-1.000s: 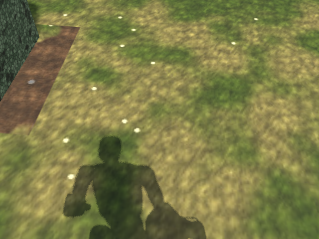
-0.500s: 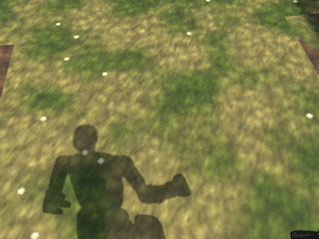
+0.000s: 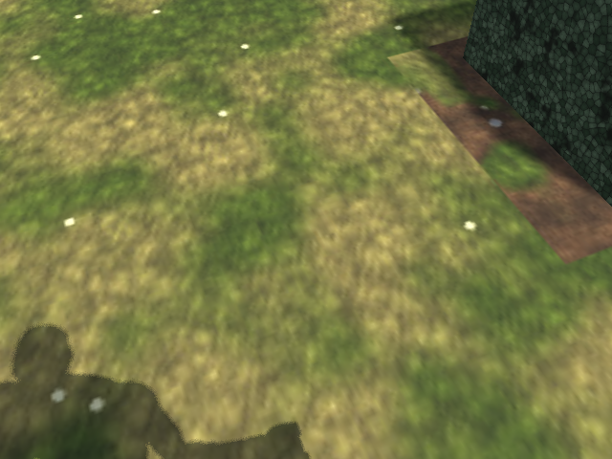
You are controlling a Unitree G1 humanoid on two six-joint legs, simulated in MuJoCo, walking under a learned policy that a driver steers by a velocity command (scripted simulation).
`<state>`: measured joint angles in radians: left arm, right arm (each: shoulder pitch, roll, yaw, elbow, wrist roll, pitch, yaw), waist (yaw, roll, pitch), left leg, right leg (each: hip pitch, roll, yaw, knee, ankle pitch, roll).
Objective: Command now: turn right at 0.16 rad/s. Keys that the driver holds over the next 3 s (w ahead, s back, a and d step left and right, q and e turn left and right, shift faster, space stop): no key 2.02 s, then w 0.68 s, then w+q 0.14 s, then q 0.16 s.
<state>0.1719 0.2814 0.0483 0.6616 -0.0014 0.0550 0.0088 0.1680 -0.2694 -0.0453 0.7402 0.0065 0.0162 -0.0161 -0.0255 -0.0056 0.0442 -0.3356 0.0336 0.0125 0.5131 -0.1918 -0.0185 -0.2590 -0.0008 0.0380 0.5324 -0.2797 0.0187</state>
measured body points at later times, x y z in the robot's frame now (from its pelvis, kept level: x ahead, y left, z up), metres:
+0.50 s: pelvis +0.02 -0.02 +0.00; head +0.03 -0.02 +0.45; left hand +0.14 +0.23 -0.12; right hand +0.11 -0.29 -0.13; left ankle +0.05 +0.14 -0.73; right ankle +0.00 -0.12 -0.73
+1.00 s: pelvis +0.03 -0.01 +0.01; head +0.03 -0.02 +0.46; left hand +0.08 +0.24 -0.14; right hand +0.07 -0.28 -0.14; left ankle +0.05 +0.14 -0.73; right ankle +0.00 -0.12 -0.73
